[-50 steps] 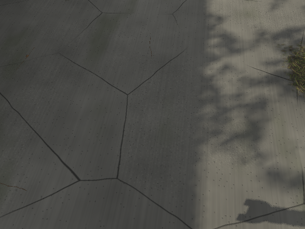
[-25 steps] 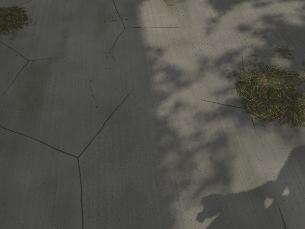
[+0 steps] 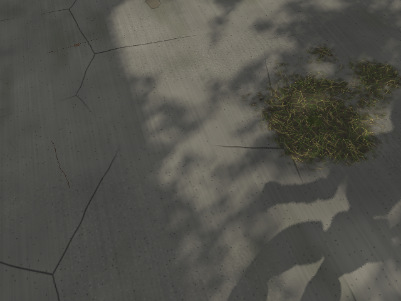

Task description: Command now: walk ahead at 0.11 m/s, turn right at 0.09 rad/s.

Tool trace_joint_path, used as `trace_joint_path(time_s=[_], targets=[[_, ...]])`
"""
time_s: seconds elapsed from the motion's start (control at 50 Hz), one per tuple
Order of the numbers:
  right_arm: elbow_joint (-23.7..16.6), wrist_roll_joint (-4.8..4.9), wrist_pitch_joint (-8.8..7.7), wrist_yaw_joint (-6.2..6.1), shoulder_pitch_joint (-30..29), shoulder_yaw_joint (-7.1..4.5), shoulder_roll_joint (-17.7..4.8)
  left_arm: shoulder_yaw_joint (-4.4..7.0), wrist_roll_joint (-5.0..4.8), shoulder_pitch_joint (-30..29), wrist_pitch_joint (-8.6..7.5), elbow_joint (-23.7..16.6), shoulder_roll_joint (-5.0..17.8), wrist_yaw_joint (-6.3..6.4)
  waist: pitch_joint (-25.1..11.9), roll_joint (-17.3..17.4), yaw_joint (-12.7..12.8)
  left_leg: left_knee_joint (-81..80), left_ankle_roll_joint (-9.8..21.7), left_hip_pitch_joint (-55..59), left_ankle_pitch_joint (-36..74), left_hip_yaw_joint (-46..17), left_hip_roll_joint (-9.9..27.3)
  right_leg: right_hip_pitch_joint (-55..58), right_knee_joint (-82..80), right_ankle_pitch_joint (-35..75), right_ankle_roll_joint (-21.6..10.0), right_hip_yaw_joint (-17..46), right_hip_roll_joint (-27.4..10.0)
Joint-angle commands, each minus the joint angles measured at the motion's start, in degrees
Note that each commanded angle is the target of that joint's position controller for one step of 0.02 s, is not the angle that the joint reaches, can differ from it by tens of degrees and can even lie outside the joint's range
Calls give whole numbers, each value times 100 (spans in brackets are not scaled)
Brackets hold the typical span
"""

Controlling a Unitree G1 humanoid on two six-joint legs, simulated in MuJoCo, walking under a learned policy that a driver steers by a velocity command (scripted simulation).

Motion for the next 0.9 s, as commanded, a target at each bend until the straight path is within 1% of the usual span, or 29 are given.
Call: trace_joint_path(time_s=[0.02,0.06,0.1,0.12,0.14,0.16,0.18,0.2,0.22,0.24,0.26,0.28,0.32,0.36,0.4,0.48,0.64,0.9], targets=[[-37,-58,160,-150,764,-98,-332,249,81,-225,-65,-204,788,39,-1028,-817,-193,-585,-127,476,509,-25,110,406,-1072,1769,-1117,1053,-1347],[-35,-88,184,-184,592,-74,-272,239,73,-222,-63,-85,730,85,-1093,-851,-107,-1235,-76,766,959,-23,97,343,-1143,1071,-1076,969,-1295],[-45,-89,203,-179,382,-81,-300,223,52,-204,-25,45,706,134,-1044,-858,-33,-1771,9,1037,1480,-9,61,260,-1226,-24,-979,1018,-1280],[-34,-104,202,-162,340,-80,-286,208,30,-243,-1,100,686,147,-953,-829,-68,-2121,71,1245,1763,36,13,134,-1221,-692,-876,1010,-1215],[-16,-148,191,-141,331,-73,-255,178,3,-270,18,154,622,151,-845,-774,-125,-2546,149,1515,2062,102,-52,-25,-1192,-1398,-707,979,-1100],[-28,-215,182,-123,273,-70,-272,127,-1,-150,23,255,482,149,-692,-673,-131,-2913,240,1687,2220,50,-29,-155,-1139,-1954,-459,944,-936],[-112,-253,162,-127,180,-77,-430,88,28,60,25,377,382,145,-459,-415,-50,-3370,387,1662,2400,-322,283,-229,-949,-2288,-163,862,-724],[-156,-179,159,-159,-75,-170,-878,126,42,396,23,419,444,143,-209,312,316,-3449,598,1166,1818,-466,483,-106,-744,-2107,73,542,-353],[-82,-149,137,-136,-211,-152,-663,122,44,295,47,458,450,183,-160,654,274,-3739,669,371,606,-477,354,601,-504,-1526,216,273,-197],[-71,-180,92,-116,-298,-82,-424,151,21,189,69,477,537,218,-79,658,248,-3909,573,71,323,-453,263,953,-328,-1160,225,257,-213],[-30,-197,43,-103,-355,-47,-327,164,6,205,94,529,538,252,-116,650,267,-3930,465,42,543,-401,218,1123,-265,-930,178,270,-260],[-4,-171,-11,-85,-373,-28,-291,174,13,255,122,597,562,273,-131,612,255,-3862,395,179,919,-340,167,1132,-263,-731,139,313,-290],[116,-115,-86,-78,-229,-23,-310,183,18,328,121,727,560,278,-307,349,193,-3643,363,562,1612,-256,116,1154,-268,-313,103,346,-337],[218,-90,-94,-88,-142,-23,-344,187,-21,312,97,838,542,271,-450,155,132,-3493,395,829,2148,-196,73,1206,-240,94,112,342,-360],[296,-85,-74,-101,-129,-15,-331,193,-51,305,90,960,539,272,-531,50,102,-3421,428,988,2507,-152,40,1275,-206,381,133,328,-370],[431,-68,-28,-101,-178,-6,-313,204,-73,329,129,1209,556,304,-548,-102,103,-3402,468,1116,2875,-103,-10,1413,-181,691,164,305,-381],[689,-61,22,-85,-242,-1,-274,211,-87,308,206,1637,633,379,-463,-122,135,-3504,484,1205,3049,-33,-89,1569,-228,789,198,286,-411],[984,-75,67,-133,-148,21,-237,173,-87,243,209,2131,616,406,-284,-85,151,-3669,465,1167,2568,27,-171,1487,-364,370,239,226,-398]])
